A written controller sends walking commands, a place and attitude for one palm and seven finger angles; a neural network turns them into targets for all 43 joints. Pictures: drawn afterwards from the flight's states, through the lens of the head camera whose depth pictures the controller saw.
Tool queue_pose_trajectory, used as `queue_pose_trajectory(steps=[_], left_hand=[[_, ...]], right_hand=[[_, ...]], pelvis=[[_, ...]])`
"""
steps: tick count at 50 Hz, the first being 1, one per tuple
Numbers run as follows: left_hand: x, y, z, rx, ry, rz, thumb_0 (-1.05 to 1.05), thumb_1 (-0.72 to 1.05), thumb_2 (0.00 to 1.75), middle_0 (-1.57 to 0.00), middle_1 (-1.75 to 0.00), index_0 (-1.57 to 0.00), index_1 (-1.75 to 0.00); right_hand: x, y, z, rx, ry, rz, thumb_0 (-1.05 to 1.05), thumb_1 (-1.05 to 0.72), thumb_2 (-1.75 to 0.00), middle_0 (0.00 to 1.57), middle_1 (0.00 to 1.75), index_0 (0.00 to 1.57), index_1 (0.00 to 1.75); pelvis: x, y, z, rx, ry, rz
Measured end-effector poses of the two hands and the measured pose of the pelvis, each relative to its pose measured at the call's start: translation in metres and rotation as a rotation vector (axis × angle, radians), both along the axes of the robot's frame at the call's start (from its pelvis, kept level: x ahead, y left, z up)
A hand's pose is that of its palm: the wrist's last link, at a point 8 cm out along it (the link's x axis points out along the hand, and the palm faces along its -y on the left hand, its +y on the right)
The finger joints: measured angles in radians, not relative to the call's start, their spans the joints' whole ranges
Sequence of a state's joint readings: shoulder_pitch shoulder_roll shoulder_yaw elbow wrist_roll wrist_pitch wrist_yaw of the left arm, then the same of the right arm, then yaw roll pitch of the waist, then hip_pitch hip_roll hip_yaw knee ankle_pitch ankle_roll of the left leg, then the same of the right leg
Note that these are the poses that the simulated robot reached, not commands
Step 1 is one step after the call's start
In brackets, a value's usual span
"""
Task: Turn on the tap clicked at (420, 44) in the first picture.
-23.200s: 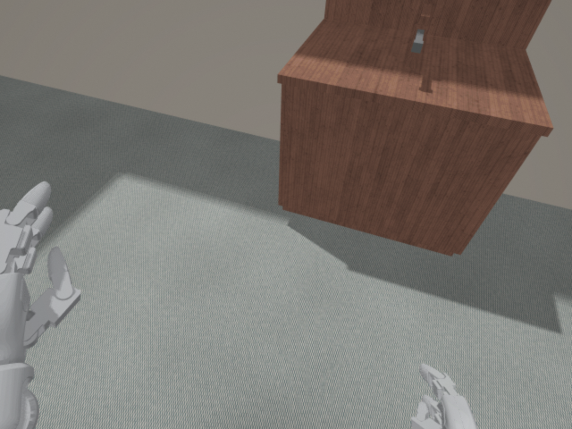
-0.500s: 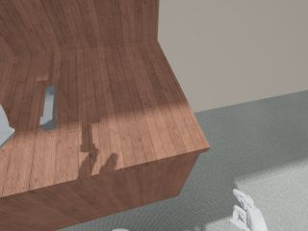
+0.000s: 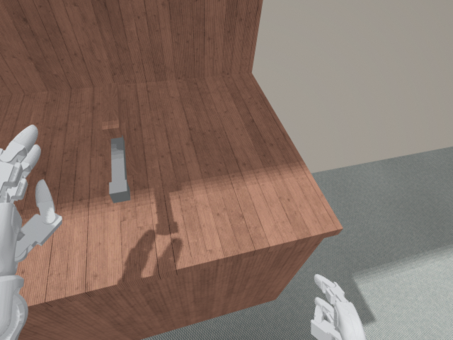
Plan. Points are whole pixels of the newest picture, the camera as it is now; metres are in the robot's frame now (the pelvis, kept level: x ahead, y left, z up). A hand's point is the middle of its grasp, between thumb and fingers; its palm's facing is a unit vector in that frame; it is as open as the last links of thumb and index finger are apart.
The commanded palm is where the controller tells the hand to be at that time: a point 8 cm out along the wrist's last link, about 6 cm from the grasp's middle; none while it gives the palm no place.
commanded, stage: come to a stop and stand still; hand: left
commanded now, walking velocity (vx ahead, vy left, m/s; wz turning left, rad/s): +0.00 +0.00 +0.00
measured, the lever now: (119, 191) +0.32 +0.22 +0.07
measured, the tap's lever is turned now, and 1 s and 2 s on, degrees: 0 0 0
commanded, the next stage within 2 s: look again from close up in 0.22 s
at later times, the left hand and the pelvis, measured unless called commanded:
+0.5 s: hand (67, 223) +0.22 +0.23 +0.15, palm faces +0.38 -0.85 -0.37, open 7.4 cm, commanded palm +0.16 +0.27 +0.18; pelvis +0.00 -0.02 +0.00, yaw +1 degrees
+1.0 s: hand (94, 217) +0.22 +0.20 +0.16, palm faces +0.36 -0.86 -0.36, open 7.4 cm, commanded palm +0.16 +0.23 +0.18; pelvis +0.00 -0.05 +0.01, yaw +0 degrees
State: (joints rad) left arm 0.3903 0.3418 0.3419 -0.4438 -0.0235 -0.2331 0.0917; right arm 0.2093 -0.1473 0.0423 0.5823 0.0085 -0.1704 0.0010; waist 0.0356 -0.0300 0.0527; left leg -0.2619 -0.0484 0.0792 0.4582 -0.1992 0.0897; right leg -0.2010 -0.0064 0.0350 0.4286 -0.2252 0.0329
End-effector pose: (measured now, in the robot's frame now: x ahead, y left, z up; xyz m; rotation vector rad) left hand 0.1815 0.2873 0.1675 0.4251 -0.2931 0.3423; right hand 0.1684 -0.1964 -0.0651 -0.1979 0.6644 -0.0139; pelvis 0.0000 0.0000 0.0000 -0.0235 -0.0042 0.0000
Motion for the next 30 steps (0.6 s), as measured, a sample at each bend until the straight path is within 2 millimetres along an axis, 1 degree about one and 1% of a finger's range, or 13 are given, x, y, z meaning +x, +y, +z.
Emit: queue_pose_trajectory(steps=[2,4,8,11,13,16,20,23,26,30], left_hand=[[0.002,0.001,-0.005,0.0,0.024,-0.011,0.01,0.89,0.9,-0.21,-0.3,-0.21,-0.3],[0.003,0.003,-0.004,0.009,0.027,-0.016,0.01,0.89,0.9,-0.21,-0.3,-0.21,-0.3],[0.003,0.005,0.008,0.044,-0.013,-0.014,0.01,0.89,0.9,-0.21,-0.3,-0.21,-0.3],[0.001,0.004,0.018,0.068,-0.045,-0.012,0.01,0.89,0.9,-0.21,-0.3,-0.21,-0.3],[0.0,0.002,0.021,0.071,-0.047,-0.01,0.01,0.89,0.9,-0.21,-0.3,-0.21,-0.3],[-0.002,-0.001,0.017,0.062,-0.02,0.0,0.01,0.89,0.9,-0.21,-0.3,-0.21,-0.3],[-0.003,-0.005,0.005,0.027,0.032,0.017,0.01,0.89,0.9,-0.21,-0.3,-0.21,-0.3],[-0.004,-0.011,0.001,0.008,0.05,0.024,0.01,0.89,0.9,-0.21,-0.3,-0.21,-0.3],[-0.005,-0.018,0.003,0.005,0.042,0.019,0.01,0.89,0.9,-0.21,-0.3,-0.21,-0.3],[-0.006,-0.026,0.012,0.022,0.011,0.005,0.01,0.89,0.9,-0.21,-0.3,-0.21,-0.3]], right_hand=[[0.003,0.004,0.001,-0.002,0.003,0.004,0.02,-0.9,-0.9,0.2,0.3,0.21,0.3],[0.005,0.006,0.002,-0.01,0.005,0.008,0.02,-0.9,-0.9,0.2,0.3,0.21,0.3],[0.009,0.002,0.004,-0.029,0.008,0.011,0.02,-0.9,-0.9,0.2,0.3,0.21,0.3],[0.01,-0.005,0.005,-0.037,0.007,0.003,0.02,-0.9,-0.9,0.2,0.3,0.21,0.3],[0.009,-0.01,0.005,-0.039,0.009,-0.008,0.02,-0.9,-0.9,0.2,0.3,0.21,0.3],[0.007,-0.02,0.004,-0.04,0.013,-0.029,0.02,-0.9,-0.9,0.2,0.3,0.21,0.3],[0.003,-0.032,0.004,-0.048,0.021,-0.053,0.02,-0.91,-0.9,0.2,0.3,0.21,0.3],[0.0,-0.041,0.003,-0.057,0.028,-0.064,0.02,-0.91,-0.9,0.2,0.3,0.21,0.3],[-0.001,-0.047,0.003,-0.062,0.029,-0.068,0.02,-0.91,-0.9,0.2,0.3,0.21,0.3],[-0.001,-0.053,0.004,-0.061,0.024,-0.071,0.02,-0.91,-0.9,0.2,0.3,0.21,0.3]], pelvis=[[0.001,0.001,0.0,0.001,-0.001,0.001],[0.001,0.002,0.0,0.001,-0.001,0.005],[0.002,0.002,0.0,0.0,-0.002,0.009],[0.002,0.001,0.001,-0.001,-0.002,0.009],[0.003,0.0,0.001,-0.003,-0.001,0.011],[0.004,-0.003,0.002,-0.005,-0.001,0.01],[0.004,-0.008,0.003,-0.004,-0.001,0.011],[0.004,-0.013,0.003,-0.003,-0.003,0.014],[0.003,-0.018,0.003,-0.003,-0.006,0.016],[0.004,-0.024,0.004,-0.003,-0.006,0.016]])
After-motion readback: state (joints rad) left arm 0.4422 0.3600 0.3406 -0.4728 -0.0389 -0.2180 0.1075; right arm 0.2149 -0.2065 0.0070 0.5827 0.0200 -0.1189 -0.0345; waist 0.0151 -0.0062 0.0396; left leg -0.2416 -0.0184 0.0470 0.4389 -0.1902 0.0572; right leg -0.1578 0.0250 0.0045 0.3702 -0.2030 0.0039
